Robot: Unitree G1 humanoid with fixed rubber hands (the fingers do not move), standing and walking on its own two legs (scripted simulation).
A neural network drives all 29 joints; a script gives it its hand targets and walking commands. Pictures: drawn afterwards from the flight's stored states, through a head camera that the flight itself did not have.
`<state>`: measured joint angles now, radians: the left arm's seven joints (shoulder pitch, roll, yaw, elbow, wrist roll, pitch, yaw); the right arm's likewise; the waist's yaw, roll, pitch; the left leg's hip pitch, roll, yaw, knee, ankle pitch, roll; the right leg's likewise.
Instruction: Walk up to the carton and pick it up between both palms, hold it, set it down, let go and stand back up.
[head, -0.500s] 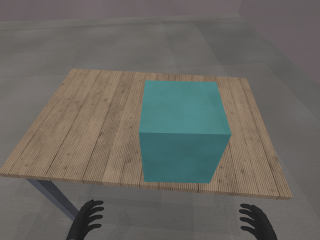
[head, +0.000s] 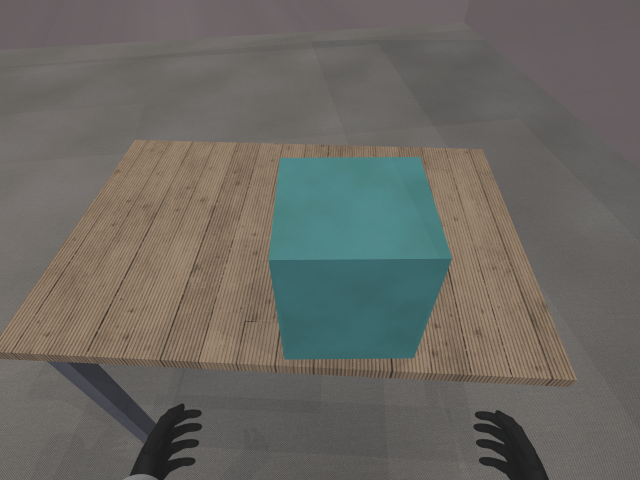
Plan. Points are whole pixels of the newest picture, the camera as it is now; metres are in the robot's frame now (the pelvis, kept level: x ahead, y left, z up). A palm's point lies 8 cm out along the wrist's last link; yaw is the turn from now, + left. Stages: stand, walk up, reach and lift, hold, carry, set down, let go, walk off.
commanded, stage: let go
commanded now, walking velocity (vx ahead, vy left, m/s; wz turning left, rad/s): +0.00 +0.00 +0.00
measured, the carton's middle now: (349, 262) +0.44 +0.00 +0.01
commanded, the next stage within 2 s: stand in 0.24 s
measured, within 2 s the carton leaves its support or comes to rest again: neither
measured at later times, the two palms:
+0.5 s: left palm out of the picture +0.11 +0.31 -0.09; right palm out of the picture +0.12 -0.29 -0.09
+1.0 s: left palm out of the picture +0.07 +0.33 -0.12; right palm out of the picture +0.10 -0.28 -0.10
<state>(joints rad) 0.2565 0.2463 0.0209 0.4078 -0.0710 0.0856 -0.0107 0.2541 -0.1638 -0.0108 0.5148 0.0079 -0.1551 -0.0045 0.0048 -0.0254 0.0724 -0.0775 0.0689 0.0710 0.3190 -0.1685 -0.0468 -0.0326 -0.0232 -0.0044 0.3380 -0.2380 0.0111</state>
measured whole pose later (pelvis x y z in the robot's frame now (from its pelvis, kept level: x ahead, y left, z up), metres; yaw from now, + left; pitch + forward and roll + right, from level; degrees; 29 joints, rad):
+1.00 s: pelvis +0.00 +0.03 +0.00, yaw +3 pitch -2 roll +0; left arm 0.20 0.40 -0.01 0.94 0.02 -0.01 0.00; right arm 0.15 -0.37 0.01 1.01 -0.02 -0.02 0.02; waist 0.00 -0.03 0.01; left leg -0.18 0.02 0.04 0.42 -0.22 0.00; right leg -0.09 -0.07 -0.04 0.39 -0.27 0.05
